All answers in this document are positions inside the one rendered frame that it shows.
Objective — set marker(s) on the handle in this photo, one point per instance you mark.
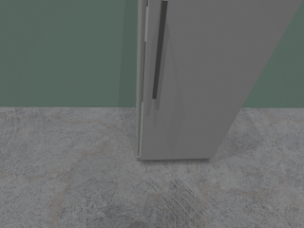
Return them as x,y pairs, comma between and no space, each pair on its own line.
164,4

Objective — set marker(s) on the fridge door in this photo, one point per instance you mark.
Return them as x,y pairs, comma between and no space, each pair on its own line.
213,52

